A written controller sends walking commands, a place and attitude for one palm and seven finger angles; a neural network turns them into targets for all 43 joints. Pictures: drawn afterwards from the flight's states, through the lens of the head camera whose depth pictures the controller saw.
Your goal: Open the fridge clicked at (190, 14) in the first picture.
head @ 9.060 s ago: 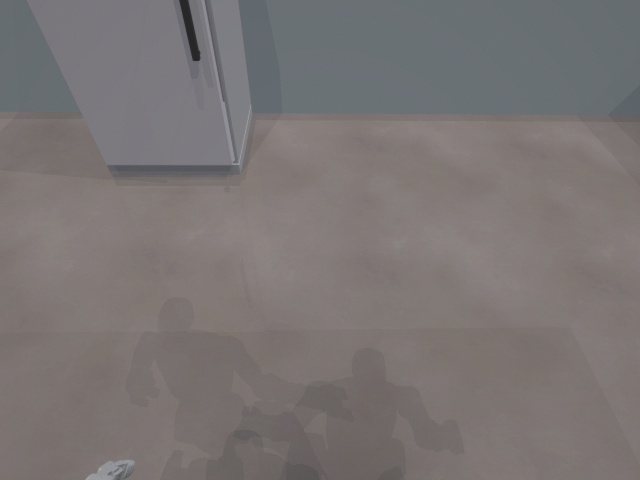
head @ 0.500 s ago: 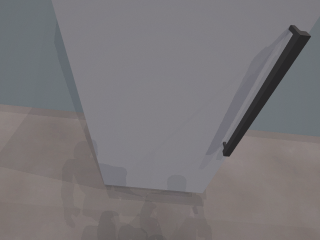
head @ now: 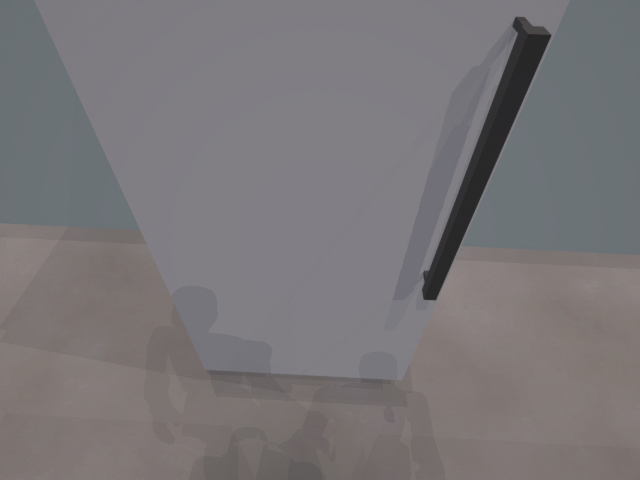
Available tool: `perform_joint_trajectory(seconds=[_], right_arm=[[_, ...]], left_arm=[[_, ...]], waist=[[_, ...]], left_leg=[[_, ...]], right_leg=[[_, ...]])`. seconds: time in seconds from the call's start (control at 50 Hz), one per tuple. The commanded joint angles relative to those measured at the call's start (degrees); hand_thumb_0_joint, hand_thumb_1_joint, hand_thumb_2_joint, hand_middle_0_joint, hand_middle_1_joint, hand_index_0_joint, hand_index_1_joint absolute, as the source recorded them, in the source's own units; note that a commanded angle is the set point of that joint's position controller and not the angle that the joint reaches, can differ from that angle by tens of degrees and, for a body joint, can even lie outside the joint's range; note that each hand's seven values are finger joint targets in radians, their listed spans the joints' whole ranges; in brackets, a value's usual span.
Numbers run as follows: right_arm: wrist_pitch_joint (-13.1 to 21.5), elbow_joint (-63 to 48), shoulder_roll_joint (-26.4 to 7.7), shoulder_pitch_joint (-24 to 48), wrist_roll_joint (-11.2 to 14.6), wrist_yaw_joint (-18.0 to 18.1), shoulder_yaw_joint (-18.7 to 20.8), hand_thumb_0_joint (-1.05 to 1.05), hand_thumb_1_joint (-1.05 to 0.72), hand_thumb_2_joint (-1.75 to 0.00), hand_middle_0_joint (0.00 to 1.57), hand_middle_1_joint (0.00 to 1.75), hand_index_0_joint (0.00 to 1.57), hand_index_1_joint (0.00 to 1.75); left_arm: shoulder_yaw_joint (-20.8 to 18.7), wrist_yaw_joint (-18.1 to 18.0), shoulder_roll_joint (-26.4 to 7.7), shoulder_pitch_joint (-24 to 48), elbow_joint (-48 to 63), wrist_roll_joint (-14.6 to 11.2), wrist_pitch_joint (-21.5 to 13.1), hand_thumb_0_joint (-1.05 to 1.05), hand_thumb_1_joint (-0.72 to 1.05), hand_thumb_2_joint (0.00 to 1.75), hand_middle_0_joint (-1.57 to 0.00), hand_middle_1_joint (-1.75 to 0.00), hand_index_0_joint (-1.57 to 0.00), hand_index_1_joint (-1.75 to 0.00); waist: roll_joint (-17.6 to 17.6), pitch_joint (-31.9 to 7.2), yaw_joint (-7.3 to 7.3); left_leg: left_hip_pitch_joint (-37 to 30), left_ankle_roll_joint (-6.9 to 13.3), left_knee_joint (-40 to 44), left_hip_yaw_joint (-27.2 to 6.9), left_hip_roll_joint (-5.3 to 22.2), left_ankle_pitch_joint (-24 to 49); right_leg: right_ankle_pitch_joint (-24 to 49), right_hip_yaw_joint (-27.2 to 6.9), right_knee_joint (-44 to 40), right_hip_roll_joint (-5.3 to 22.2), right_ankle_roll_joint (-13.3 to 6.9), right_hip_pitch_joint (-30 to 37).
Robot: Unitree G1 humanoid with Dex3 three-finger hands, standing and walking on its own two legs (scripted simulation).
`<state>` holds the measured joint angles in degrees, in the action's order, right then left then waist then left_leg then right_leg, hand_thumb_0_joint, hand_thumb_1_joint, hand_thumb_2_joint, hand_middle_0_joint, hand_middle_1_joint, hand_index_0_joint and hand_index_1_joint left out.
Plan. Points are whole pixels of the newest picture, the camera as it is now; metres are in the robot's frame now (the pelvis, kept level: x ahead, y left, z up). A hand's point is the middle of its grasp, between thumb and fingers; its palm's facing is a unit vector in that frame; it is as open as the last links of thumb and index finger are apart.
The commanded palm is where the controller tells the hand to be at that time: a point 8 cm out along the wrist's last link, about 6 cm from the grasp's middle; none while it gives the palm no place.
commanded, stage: come to a stop and stand still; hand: right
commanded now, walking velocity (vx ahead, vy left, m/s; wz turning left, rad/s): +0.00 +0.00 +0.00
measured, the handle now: (463, 194) +0.51 -0.19 +0.09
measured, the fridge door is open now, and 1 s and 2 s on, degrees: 0 0 0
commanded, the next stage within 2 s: look again from close up in 0.90 s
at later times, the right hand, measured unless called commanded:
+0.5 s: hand out of the picture +0.04 -0.16 -0.17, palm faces +0.02 +0.98 -0.21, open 7.3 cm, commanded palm none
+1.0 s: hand out of the picture +0.01 -0.14 -0.17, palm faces +0.04 +0.98 -0.19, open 7.3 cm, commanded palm none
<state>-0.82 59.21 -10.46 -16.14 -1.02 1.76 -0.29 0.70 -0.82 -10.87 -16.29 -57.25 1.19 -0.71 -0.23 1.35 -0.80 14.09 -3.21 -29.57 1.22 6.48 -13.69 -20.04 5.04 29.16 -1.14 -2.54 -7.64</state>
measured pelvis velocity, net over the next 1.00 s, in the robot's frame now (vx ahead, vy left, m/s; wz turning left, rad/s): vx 0.00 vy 0.03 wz -0.01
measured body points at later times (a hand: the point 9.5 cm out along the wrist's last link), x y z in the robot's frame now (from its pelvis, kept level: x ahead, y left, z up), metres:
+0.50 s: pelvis +0.01 +0.02 +0.00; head +0.03 +0.02 +0.45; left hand +0.02 +0.24 -0.16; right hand +0.04 -0.21 -0.15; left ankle +0.02 +0.17 -0.73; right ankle -0.04 -0.08 -0.73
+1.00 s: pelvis +0.00 +0.03 +0.01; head +0.01 +0.03 +0.46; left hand +0.01 +0.26 -0.15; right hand +0.01 -0.19 -0.16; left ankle +0.02 +0.17 -0.73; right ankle -0.04 -0.08 -0.73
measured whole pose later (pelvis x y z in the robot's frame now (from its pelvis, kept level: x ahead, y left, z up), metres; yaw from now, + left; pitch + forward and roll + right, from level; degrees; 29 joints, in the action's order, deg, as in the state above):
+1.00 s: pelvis +0.00 +0.03 +0.01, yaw +0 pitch -2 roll +0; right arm 0.3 62.4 -9.5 -15.4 -0.8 1.9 -0.1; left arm 0.3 -1.3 -8.4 -15.3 -64.2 0.9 -0.9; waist 0.9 2.9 -0.7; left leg 11.6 -1.8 -26.5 3.1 3.7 -12.4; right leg -17.9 3.6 25.6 1.8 0.6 -5.3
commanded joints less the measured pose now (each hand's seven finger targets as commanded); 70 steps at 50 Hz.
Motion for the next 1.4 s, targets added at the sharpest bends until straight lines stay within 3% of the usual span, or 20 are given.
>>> perform_joint_trajectory(seconds=[0.0,0.12,0.18,0.52,0.78,1.1,1.38], right_arm=[[1.1,-2.3,-5.6,-1.7,0.2,0.3,1.1,0.0,-0.9,-0.9,0.2,0.3,0.2,0.3],[1.2,-1.8,-5.9,-1.2,0.2,0.4,1.2,0.0,-0.9,-0.9,0.2,0.3,0.2,0.3],[1.2,-1.3,-5.6,-1.0,0.3,0.5,1.2,0.0,-0.9,-0.9,0.2,0.3,0.2,0.3],[1.9,0.0,-5.2,-1.0,0.2,0.6,1.4,0.0,-0.9,-0.9,0.2,0.3,0.2,0.3],[2.2,0.7,-5.4,-1.2,0.3,0.5,1.4,0.0,-0.9,-0.9,0.2,0.3,0.2,0.3],[1.9,1.2,-4.7,-2.3,0.3,0.3,1.2,0.0,-0.9,-0.9,0.2,0.3,0.2,0.3],[2.0,1.2,-4.1,-3.1,0.3,0.4,1.3,0.0,-0.9,-0.9,0.2,0.3,0.2,0.3]], left_arm=[[-1.3,-0.6,-6.9,-2.2,1.7,-0.3,-1.3,0.0,0.9,0.9,-0.2,-0.3,-0.2,-0.3],[-1.4,-0.8,-6.5,-2.5,0.0,-0.4,-1.2,0.0,0.9,0.9,-0.2,-0.3,-0.2,-0.3],[-1.4,-0.9,-6.2,-2.3,-0.8,-0.4,-1.2,0.0,0.9,0.9,-0.2,-0.3,-0.2,-0.3],[-1.6,-1.0,-4.1,-2.9,-4.2,-0.5,-1.1,0.0,0.9,0.9,-0.2,-0.3,-0.2,-0.3],[-1.6,-1.0,-3.8,-2.6,-5.0,-0.5,-1.0,0.0,0.9,0.9,-0.2,-0.3,-0.2,-0.3],[-1.4,-0.8,-2.9,-3.3,-5.6,-0.5,-0.8,0.0,0.9,0.9,-0.2,-0.3,-0.2,-0.3],[-1.6,-0.9,-2.3,-4.7,-5.9,-0.5,-0.9,0.0,0.9,0.9,-0.2,-0.3,-0.2,-0.3]], waist=[[-1.3,2.6,0.4],[-0.6,1.8,0.59],[-1.4,2.0,0.59],[1.0,1.2,0.75],[1.3,1.6,0.69],[0.2,4.1,0.33],[-0.1,3.6,0.39]], left_leg=[[-4.1,3.6,1.7,-0.5,-0.7,6.8],[-5.1,3.6,1.5,-0.3,-0.2,11.3],[-5.3,3.6,1.6,-0.5,0.0,12.1],[-6.5,4.3,3.4,-1.4,0.6,17.0],[-6.1,4.5,5.3,-1.8,0.8,15.1],[-4.2,4.4,7.8,-2.3,0.3,5.8],[-4.1,4.5,7.3,-2.3,0.0,6.0]], right_leg=[[15.4,-7.0,-10.0,7.2,0.4,-6.5],[20.7,-5.8,-8.5,7.1,0.6,-4.1],[20.6,-5.5,-8.5,7.0,0.8,-4.0],[18.0,-4.6,-7.9,7.0,1.2,-2.6],[14.8,-4.4,-8.4,7.1,1.7,-2.9],[8.5,-4.7,-9.9,6.9,1.8,-5.4],[8.6,-4.8,-9.8,7.1,1.7,-5.8]])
